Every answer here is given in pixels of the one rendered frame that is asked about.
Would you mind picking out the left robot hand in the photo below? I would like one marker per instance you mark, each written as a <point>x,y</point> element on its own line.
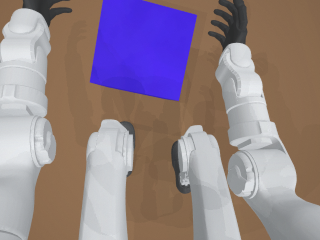
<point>43,7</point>

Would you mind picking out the right robot forearm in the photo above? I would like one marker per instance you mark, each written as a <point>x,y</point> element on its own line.
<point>250,127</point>

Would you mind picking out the left robot forearm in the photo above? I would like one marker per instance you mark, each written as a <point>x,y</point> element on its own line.
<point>23,65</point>

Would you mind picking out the carton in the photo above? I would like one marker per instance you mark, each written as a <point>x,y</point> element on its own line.
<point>142,47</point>

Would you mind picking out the left robot foot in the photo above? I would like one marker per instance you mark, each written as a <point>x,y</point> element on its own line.
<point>131,130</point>

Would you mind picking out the robot left upper arm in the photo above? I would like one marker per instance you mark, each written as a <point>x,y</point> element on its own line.
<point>27,143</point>

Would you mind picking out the robot right upper arm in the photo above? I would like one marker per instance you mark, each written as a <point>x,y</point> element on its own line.
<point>266,179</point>

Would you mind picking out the right robot hand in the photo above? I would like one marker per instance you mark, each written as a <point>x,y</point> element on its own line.
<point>236,32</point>

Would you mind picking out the left robot thigh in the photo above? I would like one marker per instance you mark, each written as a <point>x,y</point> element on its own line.
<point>103,213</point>

